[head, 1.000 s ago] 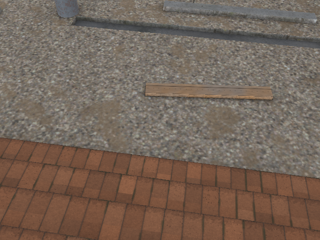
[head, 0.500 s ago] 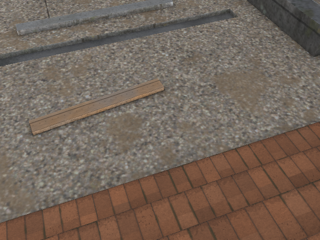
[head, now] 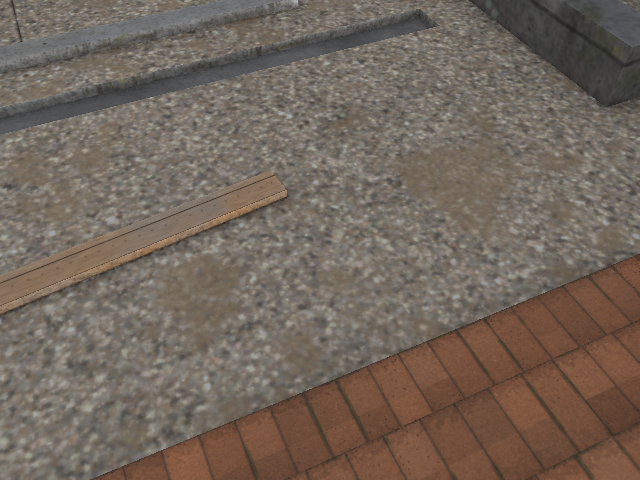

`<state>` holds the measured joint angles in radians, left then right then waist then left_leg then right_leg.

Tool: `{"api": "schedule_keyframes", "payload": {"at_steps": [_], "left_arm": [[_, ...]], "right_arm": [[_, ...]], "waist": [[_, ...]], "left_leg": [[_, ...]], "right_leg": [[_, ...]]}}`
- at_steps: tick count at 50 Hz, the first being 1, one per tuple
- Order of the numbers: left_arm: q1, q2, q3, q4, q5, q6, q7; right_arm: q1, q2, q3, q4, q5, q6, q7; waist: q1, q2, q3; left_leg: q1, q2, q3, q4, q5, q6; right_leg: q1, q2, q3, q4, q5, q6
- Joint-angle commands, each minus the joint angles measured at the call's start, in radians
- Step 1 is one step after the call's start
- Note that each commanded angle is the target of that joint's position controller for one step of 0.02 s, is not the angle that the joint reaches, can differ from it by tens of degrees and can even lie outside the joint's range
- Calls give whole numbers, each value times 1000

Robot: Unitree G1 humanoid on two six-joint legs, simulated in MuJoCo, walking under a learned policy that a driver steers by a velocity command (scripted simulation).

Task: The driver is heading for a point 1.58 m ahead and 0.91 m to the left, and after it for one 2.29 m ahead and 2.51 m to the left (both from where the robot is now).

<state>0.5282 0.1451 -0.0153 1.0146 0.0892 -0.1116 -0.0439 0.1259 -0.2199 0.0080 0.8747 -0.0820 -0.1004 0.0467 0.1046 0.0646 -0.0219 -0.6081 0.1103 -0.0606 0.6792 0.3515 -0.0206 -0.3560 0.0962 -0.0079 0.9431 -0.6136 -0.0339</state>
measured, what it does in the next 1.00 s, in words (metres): goes down, turning left: left foot 0.17 m lower, then right foot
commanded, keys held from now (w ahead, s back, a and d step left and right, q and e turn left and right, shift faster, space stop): q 1.00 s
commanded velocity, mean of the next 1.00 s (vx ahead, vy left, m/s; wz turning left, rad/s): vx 0.07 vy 0.00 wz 0.44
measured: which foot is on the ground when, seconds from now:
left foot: up 0.00-0.08, down 0.10-0.70, up 0.72-1.00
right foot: down 0.00-0.10, up 0.12-0.68, down 0.70-1.00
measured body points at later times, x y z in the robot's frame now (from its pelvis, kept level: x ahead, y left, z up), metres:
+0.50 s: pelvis +0.11 +0.05 -0.12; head +0.13 +0.07 +0.33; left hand +0.24 +0.29 -0.23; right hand +0.14 -0.18 -0.25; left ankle +0.13 +0.13 -0.84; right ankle +0.26 -0.08 -0.73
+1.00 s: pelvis +0.16 -0.01 -0.10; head +0.19 -0.01 +0.35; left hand +0.04 +0.23 -0.22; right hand +0.36 -0.15 -0.24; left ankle +0.11 +0.14 -0.59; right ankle +0.21 -0.06 -0.84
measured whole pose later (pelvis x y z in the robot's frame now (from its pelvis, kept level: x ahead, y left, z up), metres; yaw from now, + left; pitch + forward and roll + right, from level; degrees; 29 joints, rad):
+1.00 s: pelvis +0.16 -0.01 -0.10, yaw +32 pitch +6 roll +1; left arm 0.40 0.23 0.02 0.85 0.07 -0.09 0.02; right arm 0.35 -0.24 0.02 0.71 -0.06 0.00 0.05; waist 0.07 0.03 -0.08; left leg -1.10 -0.07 -0.08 1.86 -0.05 -0.08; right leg -0.37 -0.03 -0.15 0.48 -0.22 -0.08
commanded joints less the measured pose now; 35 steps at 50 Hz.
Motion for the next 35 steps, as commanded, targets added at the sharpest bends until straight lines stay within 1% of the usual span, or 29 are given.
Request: {"api": "schedule_keyframes", "payload": {"at_steps": [1, 2, 3, 4, 5, 6, 7, 8, 9, 10, 11, 12, 13, 14, 15, 16, 17, 19, 20, 21, 23, 24, 26, 28, 30, 32, 33, 34, 35], "left_arm": [[-31, 187, 55, -44, -141, 39, 53], [-15, 176, 47, -36, -127, 73, 87], [90, 68, -20, 4, 12, 52, 41], [26, 133, -1, 19, 10, 55, -3], [-4, 154, 5, 5, 20, 55, -57], [223, 101, 24, 36, -31, 58, -98], [144, 189, 46, -41, -59, 55, -98], [-25, 202, 45, -109, -61, 47, -73], [-166, 216, 50, -255, -76, 34, -22], [-202, 199, 42, -258, -74, 37, 15], [-151, 102, 9, -231, -62, 37, 53], [-71, 42, -5, -215, -57, 41, 61], [-61, 36, -8, -232, -49, 48, 62], [-95, 57, -9, -263, -35, 45, 62], [-81, 76, -1, -254, -23, 43, 57], [-123, 101, 6, -286, -33, 48, 59], [-180, 117, 4, -314, -44, 52, 60], [-256, 110, -4, -357, -46, 72, 68], [-287, 115, -6, -355, -26, 84, 56], [-311, 87, -11, -356, -6, 93, 49], [-358, 71, -13, -354, 18, 107, 36], [-390, 75, -11, -357, 22, 112, 28], [-429, 92, -6, -364, 10, 113, 18], [-467, 107, 1, -378, -11, 111, 33], [-468, 102, 3, -387, -37, 110, 46], [-396, 107, 15, -373, -62, 106, 54], [-332, 133, 34, -361, -77, 101, 55], [-241, 188, 66, -334, -84, 95, 56], [-154, 212, 84, -321, -76, 90, 65]], "right_arm": [[66, -42, -19, -26, 117, 47, -12], [37, -45, -20, -17, 132, 55, -24], [146, -104, -32, 43, -2, 39, -4], [290, -113, -63, 71, 4, 31, -12], [526, -221, -109, 143, 23, 14, -17], [633, -311, -121, 163, 32, 27, 5], [544, -325, -128, 109, 26, 32, 37], [471, -303, -131, 88, 5, 28, 45], [340, -287, -117, 13, 23, 22, 42], [253, -169, -76, 11, 25, 10, 42], [252, -92, -45, 16, -11, 17, 34], [240, -95, -42, 11, -18, 11, 24], [259, -125, -54, 14, 8, -5, 13], [298, -93, -43, 11, 14, -15, -7], [307, -108, -41, -12, 25, -29, -27], [358, -141, -45, -13, 16, -37, -42], [417, -150, -50, -12, 12, -37, -60], [512, -149, -56, 0, 4, -31, -66], [513, -117, -47, -16, 19, -25, -70], [507, -89, -33, -21, 27, -20, -64], [467, -96, -34, -42, 41, -11, -47], [433, -120, -41, -54, 41, -6, -35], [372, -163, -55, -94, 46, -5, -21], [365, -166, -65, -110, 57, -7, -22], [339, -154, -72, -126, 62, 0, -32], [276, -162, -80, -149, 60, 19, -34], [260, -164, -79, -150, 59, 28, -29], [290, -140, -74, -141, 55, 33, -29], [378, -51, -50, -129, 73, 31, -31]], "waist": [[-55, -196, 9], [-23, -165, 47], [-61, 12, 218], [-154, -69, 169], [-248, 12, 19], [-179, 315, -314], [-193, 206, -362], [-210, 66, -226], [-184, 76, -214], [-126, -68, -103], [-54, -166, -24], [0, -98, 51], [5, -4, 71], [-26, -23, 37], [-46, -43, -14], [-70, -8, -33], [-109, -15, -44], [-153, 13, -52], [-176, -43, -44], [-158, -33, -20], [-154, 18, 20], [-149, 50, 39], [-145, 37, 14], [-171, 51, -2], [-185, 78, -18], [-148, 71, -49], [-111, 54, -72], [-81, 12, -109], [-78, -68, -204]], "left_leg": [[369, -97, 82, -153, 47, -6], [366, -54, 41, -285, 69, 15], [340, 34, 17, -403, 81, 59], [520, 2, 54, -454, 44, 87], [855, -3, 59, -394, 237, 164], [1253, 193, -116, -118, 859, 400], [1252, 242, -319, -76, 947, 473], [1144, 261, -304, -75, 887, 446], [998, 368, -481, -115, 550, 513], [736, 369, -452, -180, 350, 464], [417, 324, -355, -236, 278, 410], [212, 219, -272, -292, 242, 371], [127, 127, -252, -301, 188, 357], [149, 71, -255, -263, 77, 330], [172, 14, -206, -229, 57, 296], [206, 11, -244, -190, 128, 295], [290, 25, -272, -153, 124, 317], [452, 84, -405, -133, 69, 359], [440, 80, -405, -157, -80, 358], [360, 52, -433, -200, -251, 348], [220, 3, -460, -303, -695, 320], [142, -8, -486, -340, -838, 315], [118, -12, -507, -368, -877, 318], [227, 15, -563, -371, -832, 337], [328, 38, -598, -348, -685, 342], [350, 41, -614, -317, -498, 341], [299, 28, -613, -305, -425, 334], [218, -29, -574, -233, -460, 279], [125, -128, -455, -119, -653, 213]], "right_leg": [[-191, -176, 97, -105, 443, -131], [-131, -172, 98, 18, 449, -114], [-171, -331, 327, 31, 344, -83], [-209, -332, 310, 100, 461, -92], [-289, -213, 154, 390, 592, -14], [-458, -19, -86, 987, -223, 102], [-658, -12, -16, 1275, -313, 122], [-850, -41, -5, 1296, -293, 125], [-939, -96, 78, 1240, -225, 136], [-865, -161, 139, 1123, -97, 110], [-654, -198, 174, 1031, 40, 79], [-521, -205, 128, 943, 134, 79], [-505, -181, 62, 933, 147, 86], [-573, -169, 60, 949, 253, 92], [-568, -159, 38, 837, 386, 113], [-614, -153, 16, 867, 386, 138], [-710, -148, 29, 809, 434, 157], [-896, -166, 72, 821, 396, 185], [-894, -177, 81, 621, 504, 185], [-813, -196, 67, 458, 552, 182], [-655, -183, 29, 268, 525, 149], [-564, -163, 8, 216, 476, 133], [-410, -124, -16, 98, 394, 122], [-363, -90, 7, -47, 321, 116], [-299, -64, 35, -223, 270, 93], [-150, -47, 31, -423, 317, 54], [14, -43, 13, -519, 406, 23], [232, -106, 57, -608, 518, -27], [473, -240, 140, -590, 701, -130]]}}
Keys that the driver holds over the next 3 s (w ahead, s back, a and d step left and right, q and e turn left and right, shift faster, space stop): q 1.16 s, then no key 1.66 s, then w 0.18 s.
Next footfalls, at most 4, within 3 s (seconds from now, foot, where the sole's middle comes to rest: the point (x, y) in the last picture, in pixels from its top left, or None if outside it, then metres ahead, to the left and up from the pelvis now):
0.10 left None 0.17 0.13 -0.88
0.70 right None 0.25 -0.05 -0.88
1.38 left None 0.11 0.20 -0.88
1.68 right None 0.24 0.03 -0.88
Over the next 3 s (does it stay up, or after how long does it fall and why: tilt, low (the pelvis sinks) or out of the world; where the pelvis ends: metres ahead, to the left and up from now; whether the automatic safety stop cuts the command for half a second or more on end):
stays up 0.17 0.10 -0.11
